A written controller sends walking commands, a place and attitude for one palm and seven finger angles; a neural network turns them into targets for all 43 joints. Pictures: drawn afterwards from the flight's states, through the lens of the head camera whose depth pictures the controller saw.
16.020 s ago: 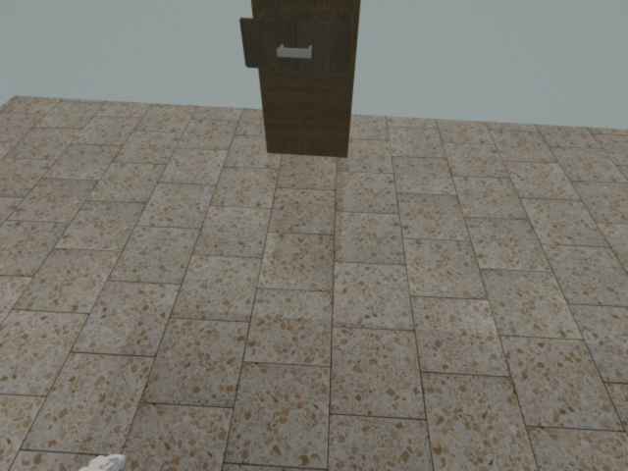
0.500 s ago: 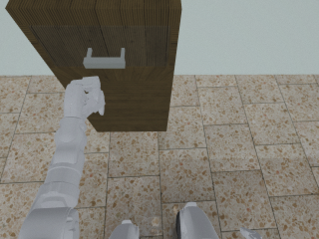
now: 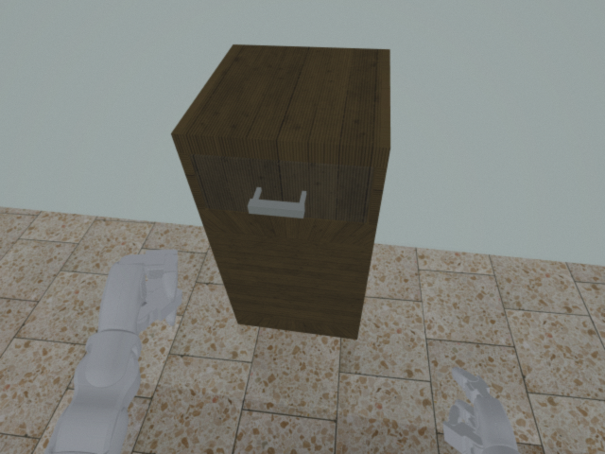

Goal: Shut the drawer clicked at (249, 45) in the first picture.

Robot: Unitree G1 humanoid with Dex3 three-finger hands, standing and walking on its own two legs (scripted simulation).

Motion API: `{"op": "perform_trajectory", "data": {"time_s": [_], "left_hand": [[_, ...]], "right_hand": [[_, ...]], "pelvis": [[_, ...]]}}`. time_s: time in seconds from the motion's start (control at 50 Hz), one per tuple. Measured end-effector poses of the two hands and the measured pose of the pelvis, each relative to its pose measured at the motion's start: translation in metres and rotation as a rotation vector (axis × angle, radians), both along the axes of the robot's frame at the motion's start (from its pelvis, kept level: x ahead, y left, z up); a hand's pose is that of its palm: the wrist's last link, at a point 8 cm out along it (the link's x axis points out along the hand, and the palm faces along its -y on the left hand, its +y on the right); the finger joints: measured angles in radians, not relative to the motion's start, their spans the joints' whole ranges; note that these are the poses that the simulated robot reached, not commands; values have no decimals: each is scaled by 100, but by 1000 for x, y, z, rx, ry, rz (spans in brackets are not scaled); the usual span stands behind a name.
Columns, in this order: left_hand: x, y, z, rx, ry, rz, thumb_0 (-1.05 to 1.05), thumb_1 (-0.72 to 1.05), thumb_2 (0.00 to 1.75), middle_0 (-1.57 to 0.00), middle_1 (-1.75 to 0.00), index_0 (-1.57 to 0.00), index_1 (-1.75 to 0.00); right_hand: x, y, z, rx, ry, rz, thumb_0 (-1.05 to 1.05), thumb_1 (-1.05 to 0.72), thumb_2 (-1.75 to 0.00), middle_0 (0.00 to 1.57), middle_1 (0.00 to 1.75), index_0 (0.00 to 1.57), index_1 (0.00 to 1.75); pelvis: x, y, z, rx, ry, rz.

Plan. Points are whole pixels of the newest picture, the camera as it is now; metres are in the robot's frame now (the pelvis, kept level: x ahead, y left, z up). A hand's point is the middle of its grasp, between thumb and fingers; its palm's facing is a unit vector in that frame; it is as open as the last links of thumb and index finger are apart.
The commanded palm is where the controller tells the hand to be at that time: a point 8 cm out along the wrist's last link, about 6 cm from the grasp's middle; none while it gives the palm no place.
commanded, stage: draw the hand back to the body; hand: left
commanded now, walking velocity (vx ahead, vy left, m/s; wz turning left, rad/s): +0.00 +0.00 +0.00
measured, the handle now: (278, 201) +0.62 +0.11 -0.07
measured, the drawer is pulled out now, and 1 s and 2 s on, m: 0.00 0.00 0.00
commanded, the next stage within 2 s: step back with the hand held close in 0.60 s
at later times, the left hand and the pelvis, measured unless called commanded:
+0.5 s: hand (23, 341) +0.17 +0.25 +0.19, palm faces +0.45 -0.78 -0.44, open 3.2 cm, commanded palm +0.13 +0.28 +0.18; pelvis +0.00 +0.00 +0.01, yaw +0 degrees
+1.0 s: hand (31, 366) +0.16 +0.25 +0.17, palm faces +0.36 -0.79 -0.51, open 3.2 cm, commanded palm +0.10 +0.29 +0.18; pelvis -0.03 +0.01 +0.01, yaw +1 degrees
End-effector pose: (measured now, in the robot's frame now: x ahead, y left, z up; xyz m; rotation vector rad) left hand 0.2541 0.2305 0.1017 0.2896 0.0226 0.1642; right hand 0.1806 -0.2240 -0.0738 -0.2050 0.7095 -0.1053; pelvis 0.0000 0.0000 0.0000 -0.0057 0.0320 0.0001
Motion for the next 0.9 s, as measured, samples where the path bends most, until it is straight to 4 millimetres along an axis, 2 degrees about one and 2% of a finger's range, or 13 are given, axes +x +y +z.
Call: {"op": "perform_trajectory", "data": {"time_s": [0.1, 0.22, 0.44, 0.5, 0.68, 0.82, 0.9], "left_hand": [[-29, 13, 26, 26, -54, 63, 1, 89, 90, -140, -160, -140, -159], [-61, 27, 48, 73, -102, 115, 1, 89, 90, -140, -160, -140, -159], [-114, 54, 96, 233, -213, 212, 1, 89, 90, -140, -160, -140, -159], [-125, 57, 104, 262, -241, 232, 1, 89, 90, -140, -160, -140, -159], [-125, 52, 85, 200, -214, 233, 1, 89, 90, -140, -160, -140, -159], [-122, 53, 96, 261, -261, 200, 1, 89, 90, -140, -160, -140, -159], [-124, 57, 94, 289, -241, 175, 1, 89, 90, -140, -160, -140, -159]], "right_hand": [[13, 16, 11, 12, -53, 61, 1, -91, -89, 20, 30, 20, 30], [13, 26, 12, 25, -66, 96, 1, -91, -89, 20, 30, 20, 30], [-9, 18, 5, 16, -51, 80, 1, -91, -89, 20, 30, 20, 30], [-14, 14, 3, 11, -52, 68, 1, -91, -89, 20, 30, 20, 30], [-27, 5, 5, -13, -60, 47, 1, -91, -89, 20, 30, 20, 30], [-31, 1, 8, -18, -59, 28, 1, -91, -89, 20, 30, 20, 30], [-36, -4, 6, -34, -21, 1, 1, -91, -89, 20, 30, 20, 30]], "pelvis": [[3, 2, 7, -3, -50, 6], [3, 3, 10, -6, -85, 6], [2, 5, 11, -10, -113, 1], [-1, 5, 10, -9, -120, 0], [-10, 2, 10, -4, -130, -5], [-14, 1, 10, -11, -96, 7], [-21, 5, 9, -8, -54, 12]]}}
